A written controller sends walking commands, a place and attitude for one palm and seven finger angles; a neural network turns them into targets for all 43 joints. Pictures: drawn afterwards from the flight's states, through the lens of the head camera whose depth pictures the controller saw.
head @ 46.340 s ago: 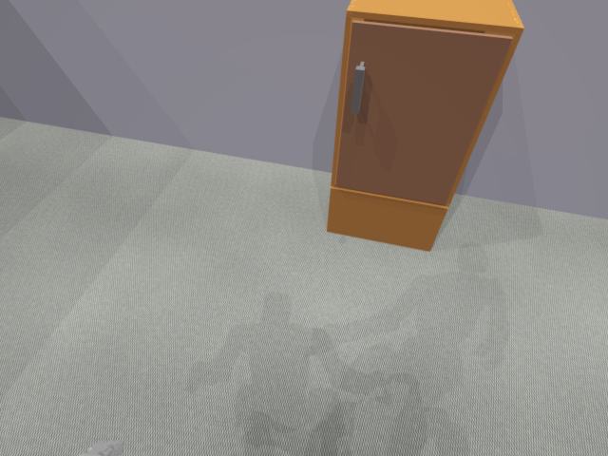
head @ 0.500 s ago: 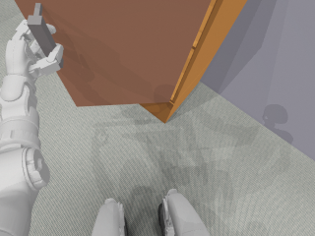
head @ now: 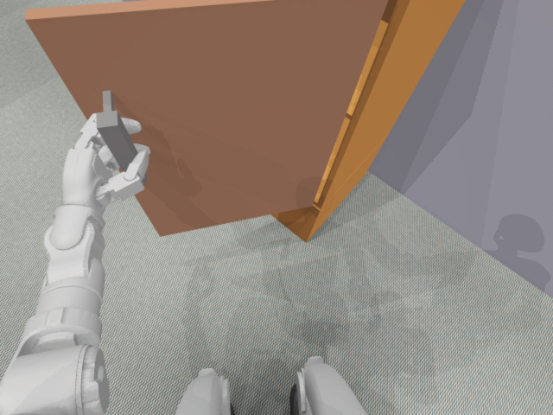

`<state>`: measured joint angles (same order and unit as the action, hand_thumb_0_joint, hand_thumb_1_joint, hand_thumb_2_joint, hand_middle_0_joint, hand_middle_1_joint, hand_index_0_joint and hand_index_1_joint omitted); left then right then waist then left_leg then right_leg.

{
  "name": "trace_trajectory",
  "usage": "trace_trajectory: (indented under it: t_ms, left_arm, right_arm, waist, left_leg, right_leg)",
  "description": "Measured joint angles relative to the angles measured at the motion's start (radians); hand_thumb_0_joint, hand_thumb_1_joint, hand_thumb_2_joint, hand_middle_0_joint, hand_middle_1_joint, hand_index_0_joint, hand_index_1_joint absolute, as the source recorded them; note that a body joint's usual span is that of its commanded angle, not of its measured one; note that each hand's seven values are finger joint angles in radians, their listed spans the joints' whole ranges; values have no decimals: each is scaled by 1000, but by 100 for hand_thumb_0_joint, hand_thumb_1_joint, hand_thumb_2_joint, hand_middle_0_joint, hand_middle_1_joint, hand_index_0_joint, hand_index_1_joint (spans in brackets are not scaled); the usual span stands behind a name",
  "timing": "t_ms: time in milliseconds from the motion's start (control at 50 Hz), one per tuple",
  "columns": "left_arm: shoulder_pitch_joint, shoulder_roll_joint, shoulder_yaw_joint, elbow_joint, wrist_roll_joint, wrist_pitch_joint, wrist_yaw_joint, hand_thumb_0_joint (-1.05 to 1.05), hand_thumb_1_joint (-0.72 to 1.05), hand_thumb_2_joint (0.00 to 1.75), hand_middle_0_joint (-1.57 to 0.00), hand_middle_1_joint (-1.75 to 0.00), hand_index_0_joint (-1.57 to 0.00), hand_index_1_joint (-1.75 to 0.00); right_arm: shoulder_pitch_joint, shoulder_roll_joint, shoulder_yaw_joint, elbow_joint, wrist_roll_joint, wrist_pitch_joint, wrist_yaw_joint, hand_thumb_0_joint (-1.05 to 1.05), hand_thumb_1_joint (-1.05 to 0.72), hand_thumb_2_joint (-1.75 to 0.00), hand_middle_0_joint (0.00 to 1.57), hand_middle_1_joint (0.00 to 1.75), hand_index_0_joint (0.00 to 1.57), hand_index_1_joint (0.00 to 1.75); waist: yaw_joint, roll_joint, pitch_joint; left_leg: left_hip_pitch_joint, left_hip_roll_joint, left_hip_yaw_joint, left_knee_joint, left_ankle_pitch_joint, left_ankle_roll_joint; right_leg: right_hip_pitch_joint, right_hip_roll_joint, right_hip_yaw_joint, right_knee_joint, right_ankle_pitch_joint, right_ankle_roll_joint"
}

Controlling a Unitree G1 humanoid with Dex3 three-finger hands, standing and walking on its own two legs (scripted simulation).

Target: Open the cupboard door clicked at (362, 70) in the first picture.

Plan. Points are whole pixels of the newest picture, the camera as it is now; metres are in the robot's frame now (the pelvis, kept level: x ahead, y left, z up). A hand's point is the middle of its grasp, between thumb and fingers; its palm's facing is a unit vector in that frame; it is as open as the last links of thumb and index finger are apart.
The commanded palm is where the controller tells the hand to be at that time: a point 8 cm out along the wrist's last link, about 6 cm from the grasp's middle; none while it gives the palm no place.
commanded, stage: pull the door open along its arc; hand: left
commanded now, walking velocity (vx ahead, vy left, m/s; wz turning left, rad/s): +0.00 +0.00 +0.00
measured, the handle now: (123, 139) +0.51 +0.20 +0.04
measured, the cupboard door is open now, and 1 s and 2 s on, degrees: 55 85 85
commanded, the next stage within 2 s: open thumb and fingers to let go in 0.50 s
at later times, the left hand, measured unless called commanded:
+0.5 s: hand (209, 273) +0.30 +0.07 +0.04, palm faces +0.38 -0.92 +0.00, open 6.9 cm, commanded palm +0.24 +0.13 +0.03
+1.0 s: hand (213, 278) +0.29 +0.07 +0.04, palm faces +0.41 -0.91 +0.00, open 10.2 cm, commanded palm +0.25 +0.11 +0.03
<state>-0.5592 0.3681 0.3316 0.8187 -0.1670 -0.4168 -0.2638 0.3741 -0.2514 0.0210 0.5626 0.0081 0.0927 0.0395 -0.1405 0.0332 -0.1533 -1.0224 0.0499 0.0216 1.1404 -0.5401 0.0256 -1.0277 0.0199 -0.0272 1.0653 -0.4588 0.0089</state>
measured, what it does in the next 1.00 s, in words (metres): shifts its weight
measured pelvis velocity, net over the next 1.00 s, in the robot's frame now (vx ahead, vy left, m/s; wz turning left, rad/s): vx -0.01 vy -0.05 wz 0.09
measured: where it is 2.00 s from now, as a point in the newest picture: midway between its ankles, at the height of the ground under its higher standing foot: outside the picture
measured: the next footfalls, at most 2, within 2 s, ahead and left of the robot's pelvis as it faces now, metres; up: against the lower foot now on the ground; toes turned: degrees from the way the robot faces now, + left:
none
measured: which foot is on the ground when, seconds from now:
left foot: down 0.00-1.00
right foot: down 0.00-1.00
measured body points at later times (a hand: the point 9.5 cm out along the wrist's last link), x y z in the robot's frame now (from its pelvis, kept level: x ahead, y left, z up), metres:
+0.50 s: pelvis +0.00 -0.04 +0.01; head +0.07 -0.04 +0.45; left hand +0.27 +0.12 +0.04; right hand +0.19 -0.23 -0.10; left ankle -0.01 +0.10 -0.65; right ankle +0.02 -0.13 -0.65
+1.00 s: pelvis -0.01 -0.05 +0.00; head +0.06 -0.06 +0.45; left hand +0.27 +0.11 +0.04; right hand +0.16 -0.27 -0.12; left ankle -0.01 +0.10 -0.65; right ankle +0.02 -0.13 -0.65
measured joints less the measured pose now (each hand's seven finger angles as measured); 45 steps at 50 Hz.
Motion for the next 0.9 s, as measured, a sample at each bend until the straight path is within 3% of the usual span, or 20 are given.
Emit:
trace_trajectory:
  t_ms: [40,120,220,340,420,540,640,720,800,900]
  left_arm:
    - [81,-61,-33,-88,-13,4,58,0,65,75,-25,-131,-28,-130]
    - [227,-214,-106,-251,-4,-8,252,0,64,76,-25,-130,-29,-127]
    - [377,-342,-208,-392,81,-22,463,0,63,75,-27,-128,-31,-126]
    - [501,-415,-333,-474,197,-27,646,0,60,73,-31,-127,-32,-128]
    - [565,-432,-392,-501,233,-28,691,0,58,70,-33,-127,-32,-129]
    - [634,-453,-451,-529,247,-34,736,1,57,69,-32,-128,-32,-131]
    - [631,-470,-476,-525,262,-50,787,0,58,72,-30,-130,-30,-132]
    - [597,-450,-469,-505,282,-62,787,0,60,75,-32,-131,-30,-132]
    - [576,-429,-449,-492,251,-55,756,0,55,74,-34,-131,-33,-131]
    - [559,-427,-427,-476,203,-46,733,1,35,66,-35,-129,-34,-129]
  right_arm:
    - [-7,2,-10,-10,-2,-10,4,0,-91,-90,20,29,21,30]
    - [-45,8,-22,-23,-13,-34,21,1,-91,-90,20,29,20,30]
    - [-114,33,-24,-45,-41,-41,36,1,-91,-90,20,29,20,30]
    - [-184,71,-15,-57,-64,-37,32,1,-91,-90,20,29,20,30]
    - [-204,92,-9,-48,-70,-42,20,1,-91,-90,20,29,20,30]
    - [-199,96,-10,-23,-77,-68,6,1,-91,-90,20,29,21,30]
    - [-191,75,-24,8,-89,-98,-2,1,-91,-90,20,29,21,30]
    - [-191,62,-36,35,-93,-107,-14,1,-91,-90,20,29,20,30]
    - [-188,55,-43,52,-84,-107,-25,1,-91,-90,20,29,20,30]
    - [-178,47,-43,58,-76,-114,-34,1,-91,-90,20,29,20,30]
  waist:
    - [19,0,-9]
    - [54,-6,-19]
    - [86,-18,-21]
    - [116,-25,-18]
    - [128,-30,-17]
    - [130,-24,-12]
    - [133,-15,-3]
    - [135,-15,-1]
    - [133,-11,4]
    - [131,-4,7]
  left_leg:
    - [24,-1,3,-16,2,-1]
    - [63,-8,9,-36,4,-4]
    - [101,-14,14,-40,1,-10]
    - [134,-21,6,-37,1,-25]
    - [157,-22,-7,-44,5,-38]
    - [181,-23,-34,-55,13,-58]
    - [164,-28,-54,-43,17,-70]
    - [142,-31,-57,-30,21,-74]
    - [141,-33,-57,-34,29,-75]
    - [150,-35,-55,-49,41,-70]
  right_leg:
    - [21,-1,3,-12,0,0]
    - [54,-7,9,-19,-5,0]
    - [81,-13,14,-1,-19,-7]
    - [108,-20,6,26,-37,-21]
    - [130,-22,-6,31,-45,-35]
    - [159,-23,-34,28,-52,-55]
    - [147,-28,-53,47,-58,-68]
    - [122,-32,-56,69,-62,-74]
    - [119,-34,-55,71,-58,-76]
    - [128,-36,-54,55,-45,-73]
